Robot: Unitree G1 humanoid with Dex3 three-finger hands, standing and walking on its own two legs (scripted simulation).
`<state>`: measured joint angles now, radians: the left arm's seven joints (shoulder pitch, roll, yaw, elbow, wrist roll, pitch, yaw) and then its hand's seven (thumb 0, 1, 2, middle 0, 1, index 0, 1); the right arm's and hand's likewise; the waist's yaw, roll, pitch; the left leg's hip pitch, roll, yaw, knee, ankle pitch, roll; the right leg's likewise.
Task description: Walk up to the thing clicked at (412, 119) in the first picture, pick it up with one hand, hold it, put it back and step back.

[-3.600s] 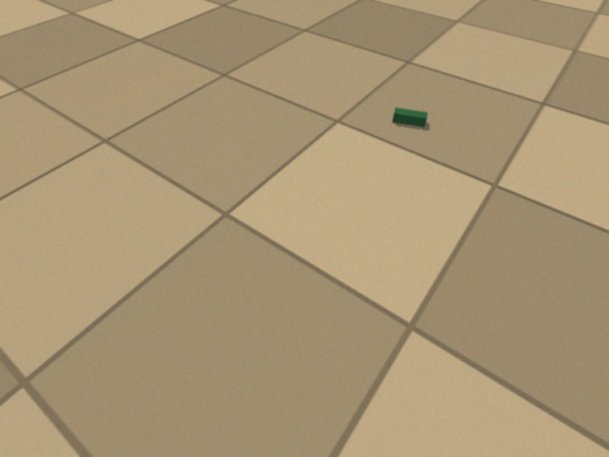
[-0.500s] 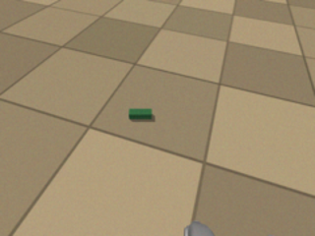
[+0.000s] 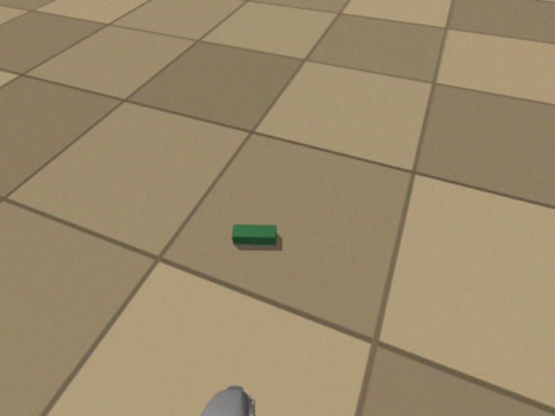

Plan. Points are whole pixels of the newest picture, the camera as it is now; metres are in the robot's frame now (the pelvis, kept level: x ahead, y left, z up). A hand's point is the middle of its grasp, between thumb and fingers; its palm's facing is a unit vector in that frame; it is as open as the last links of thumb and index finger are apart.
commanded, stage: walk up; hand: left
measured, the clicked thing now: (254, 234) +0.92 +0.20 -0.74
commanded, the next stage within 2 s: none
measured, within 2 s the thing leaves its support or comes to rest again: neither
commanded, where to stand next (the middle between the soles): +0.49 +0.00 m, yaw +1 degrees
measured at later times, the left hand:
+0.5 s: hand (149, 337) +0.26 +0.27 -0.14, palm faces -0.07 -0.92 -0.38, open 7.4 cm
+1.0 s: hand (162, 287) +0.37 +0.29 -0.17, palm faces -0.02 -0.93 -0.36, open 7.4 cm
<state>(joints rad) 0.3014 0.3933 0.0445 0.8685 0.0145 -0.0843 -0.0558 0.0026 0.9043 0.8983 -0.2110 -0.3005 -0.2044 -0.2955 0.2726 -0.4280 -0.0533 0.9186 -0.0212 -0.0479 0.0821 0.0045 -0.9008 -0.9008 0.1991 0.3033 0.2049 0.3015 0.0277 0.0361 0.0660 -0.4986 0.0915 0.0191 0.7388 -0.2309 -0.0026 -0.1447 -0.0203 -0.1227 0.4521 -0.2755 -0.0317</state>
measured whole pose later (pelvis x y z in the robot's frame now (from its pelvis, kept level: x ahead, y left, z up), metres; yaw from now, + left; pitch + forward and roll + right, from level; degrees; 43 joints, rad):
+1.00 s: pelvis +0.35 +0.01 -0.02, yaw +2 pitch -3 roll -1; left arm 0.34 0.43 0.03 0.91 0.01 -0.04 -0.03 0.01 0.91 0.90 -0.21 -0.30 -0.20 -0.30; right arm 0.26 -0.41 -0.06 0.86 -0.01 -0.08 0.06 0.00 -0.90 -0.90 0.20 0.30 0.21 0.30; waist 0.01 -0.04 0.08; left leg -0.35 0.04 0.09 0.64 -0.24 0.04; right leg -0.36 -0.05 0.01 1.04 -0.45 -0.04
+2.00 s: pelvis +0.48 -0.01 +0.00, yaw +1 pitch -3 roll +0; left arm 0.10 0.36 0.00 1.10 0.00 -0.02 -0.01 0.00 0.91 0.90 -0.21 -0.30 -0.20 -0.29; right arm 0.10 -0.38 -0.01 1.07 0.00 -0.03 0.01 0.00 -0.90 -0.90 0.20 0.30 0.21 0.30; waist 0.01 0.01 0.07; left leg -0.11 0.03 0.05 0.48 -0.32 -0.01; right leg -0.23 -0.02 -0.02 0.52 -0.24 0.00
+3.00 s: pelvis +0.49 -0.01 +0.00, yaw -1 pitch -3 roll +0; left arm 0.08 0.34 0.01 1.11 0.01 -0.01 0.00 0.00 0.91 0.90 -0.21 -0.30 -0.20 -0.29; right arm 0.11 -0.36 -0.02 1.11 -0.01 -0.01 0.01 0.00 -0.90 -0.90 0.20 0.30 0.21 0.30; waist -0.01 0.00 0.07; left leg -0.03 0.04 0.09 0.37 -0.29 -0.02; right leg -0.18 -0.01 0.02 0.43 -0.20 0.00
